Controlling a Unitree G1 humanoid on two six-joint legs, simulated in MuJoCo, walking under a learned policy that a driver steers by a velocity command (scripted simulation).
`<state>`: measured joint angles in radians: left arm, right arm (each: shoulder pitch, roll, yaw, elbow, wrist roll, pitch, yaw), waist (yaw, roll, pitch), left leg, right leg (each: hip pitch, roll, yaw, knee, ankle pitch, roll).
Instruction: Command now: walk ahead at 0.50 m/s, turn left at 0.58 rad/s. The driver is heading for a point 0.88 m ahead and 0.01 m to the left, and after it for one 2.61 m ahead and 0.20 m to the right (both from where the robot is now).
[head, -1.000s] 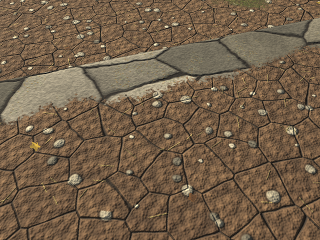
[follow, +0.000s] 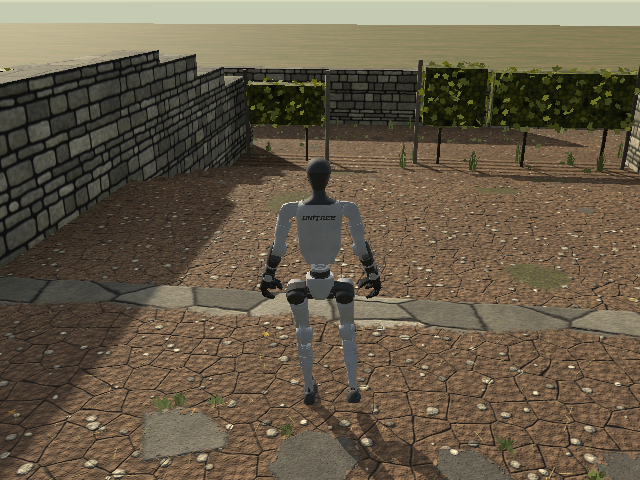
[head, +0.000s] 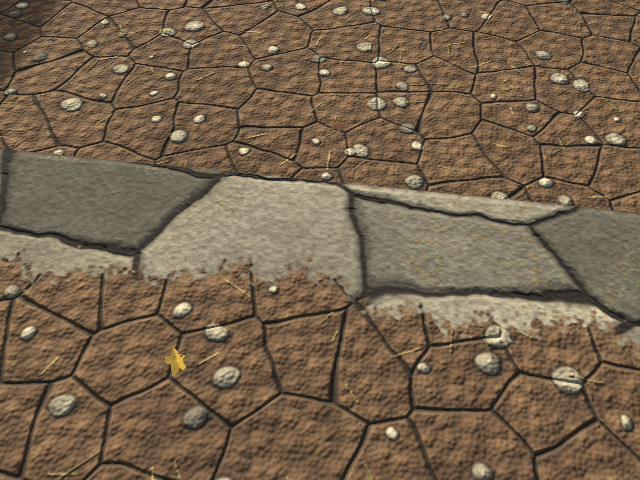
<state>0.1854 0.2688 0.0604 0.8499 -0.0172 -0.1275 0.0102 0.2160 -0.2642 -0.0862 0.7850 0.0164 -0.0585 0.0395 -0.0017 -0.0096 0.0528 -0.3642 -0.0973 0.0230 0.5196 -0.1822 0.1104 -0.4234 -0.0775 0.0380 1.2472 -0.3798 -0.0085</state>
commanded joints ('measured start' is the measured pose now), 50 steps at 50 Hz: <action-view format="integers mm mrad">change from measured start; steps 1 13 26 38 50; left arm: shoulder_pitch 27 -292 33 213 116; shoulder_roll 113 67 72 151 147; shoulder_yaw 35 10 12 23 3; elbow -78 -203 -113 -19 -73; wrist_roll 19 15 27 -4 -23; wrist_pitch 1 -6 7 31 12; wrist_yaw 3 -31 -40 -20 -20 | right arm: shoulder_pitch -2 182 67 -226 97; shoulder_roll -96 -129 -102 -31 -135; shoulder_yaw -19 -21 1 30 -3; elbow -82 -36 -87 -166 -86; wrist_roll -2 7 -9 0 -10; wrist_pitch -23 -9 -21 -31 -29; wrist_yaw -14 -56 -43 -22 -21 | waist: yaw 31 -88 3 94 -76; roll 15 109 -51 -59 98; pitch -123 -45 -53 -13 -192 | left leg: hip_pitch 229 232 -299 -267 503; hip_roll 263 232 194 168 418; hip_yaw -375 -329 -136 -38 -460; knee -281 -228 643 80 -222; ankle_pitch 270 163 -118 254 -15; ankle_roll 192 109 -64 -106 152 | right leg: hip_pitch -198 -147 290 350 -358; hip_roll -61 51 -150 -114 -6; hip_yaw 44 8 313 73 42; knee -86 -718 -1052 -1084 19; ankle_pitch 88 488 201 431 -38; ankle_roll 17 30 -215 -190 -31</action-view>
